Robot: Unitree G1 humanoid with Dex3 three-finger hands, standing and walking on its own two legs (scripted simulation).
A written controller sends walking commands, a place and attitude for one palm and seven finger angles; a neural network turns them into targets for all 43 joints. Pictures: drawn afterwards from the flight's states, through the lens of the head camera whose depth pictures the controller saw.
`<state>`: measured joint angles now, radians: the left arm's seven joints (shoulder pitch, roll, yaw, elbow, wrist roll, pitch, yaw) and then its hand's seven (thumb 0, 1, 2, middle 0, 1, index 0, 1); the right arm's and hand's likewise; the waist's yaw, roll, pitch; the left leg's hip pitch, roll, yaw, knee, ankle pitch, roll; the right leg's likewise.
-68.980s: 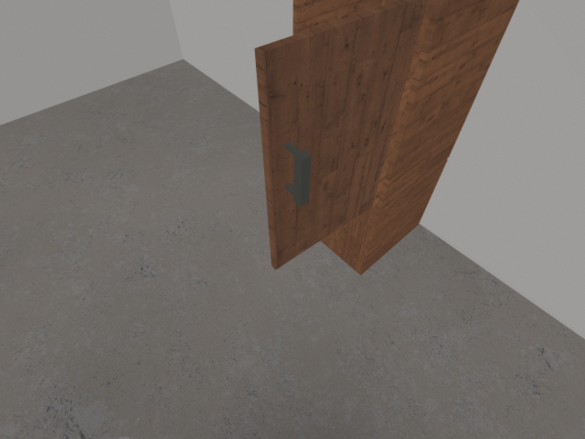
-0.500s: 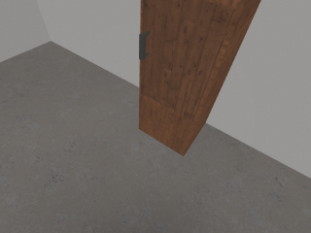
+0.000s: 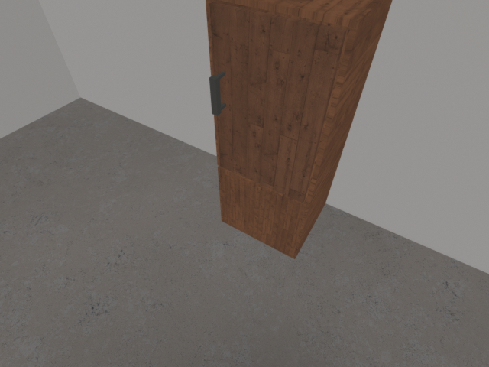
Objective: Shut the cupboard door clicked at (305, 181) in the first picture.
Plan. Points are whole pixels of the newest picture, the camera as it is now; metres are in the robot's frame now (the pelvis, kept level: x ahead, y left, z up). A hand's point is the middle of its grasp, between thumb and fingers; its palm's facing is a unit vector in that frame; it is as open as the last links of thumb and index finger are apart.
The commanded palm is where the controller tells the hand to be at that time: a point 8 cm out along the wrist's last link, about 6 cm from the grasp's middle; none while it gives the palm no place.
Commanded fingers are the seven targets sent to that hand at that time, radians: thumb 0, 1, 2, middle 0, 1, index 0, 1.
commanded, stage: let the arm hang, fingers relaxed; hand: left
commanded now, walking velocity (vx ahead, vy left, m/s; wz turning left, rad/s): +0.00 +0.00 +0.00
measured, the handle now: (219, 93) +0.88 +0.12 +0.00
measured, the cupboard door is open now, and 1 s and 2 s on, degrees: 0 0 0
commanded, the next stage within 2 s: look to check the result in 0.14 s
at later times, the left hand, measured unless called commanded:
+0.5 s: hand out of the picture +0.03 +0.21 -0.17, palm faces +0.00 -0.96 -0.26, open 7.4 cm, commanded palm none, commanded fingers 0.00 0.90 0.90 -0.20 -0.30 -0.20 -0.30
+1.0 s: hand out of the picture +0.06 +0.21 -0.17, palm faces +0.00 -0.97 -0.26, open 7.4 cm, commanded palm none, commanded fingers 0.00 0.90 0.90 -0.20 -0.30 -0.20 -0.30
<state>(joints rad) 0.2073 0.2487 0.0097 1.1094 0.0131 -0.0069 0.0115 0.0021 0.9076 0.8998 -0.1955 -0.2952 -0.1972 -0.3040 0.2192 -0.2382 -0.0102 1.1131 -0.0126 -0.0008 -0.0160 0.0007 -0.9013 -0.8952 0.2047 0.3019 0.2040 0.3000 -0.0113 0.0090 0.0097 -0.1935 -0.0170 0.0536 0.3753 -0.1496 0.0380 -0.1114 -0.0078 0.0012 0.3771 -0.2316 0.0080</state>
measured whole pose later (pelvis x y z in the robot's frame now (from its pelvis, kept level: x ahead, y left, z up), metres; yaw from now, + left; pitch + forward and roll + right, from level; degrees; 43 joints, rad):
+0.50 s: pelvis +0.01 +0.00 +0.00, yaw +0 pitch -2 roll +0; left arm 0.23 0.25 0.01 1.15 0.01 0.00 0.01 0.00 0.91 0.90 -0.20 -0.30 -0.20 -0.30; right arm 0.20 -0.24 -0.01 1.12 -0.01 0.00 -0.02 0.00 -0.90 -0.90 0.20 0.30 0.20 0.30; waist 0.00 0.00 0.04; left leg -0.17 -0.02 0.05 0.35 -0.16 0.04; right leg -0.08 -0.01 0.00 0.33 -0.23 0.01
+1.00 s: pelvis +0.03 +0.00 +0.00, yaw +0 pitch -1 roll +0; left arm 0.20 0.25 0.01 1.13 0.01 -0.01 0.01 0.00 0.91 0.90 -0.20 -0.30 -0.20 -0.30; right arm 0.18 -0.26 -0.01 1.13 -0.01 0.00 -0.02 0.00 -0.90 -0.90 0.20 0.30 0.20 0.30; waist -0.01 0.00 0.03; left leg -0.14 -0.02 0.05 0.33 -0.17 0.03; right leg -0.05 -0.01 0.00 0.31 -0.24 0.01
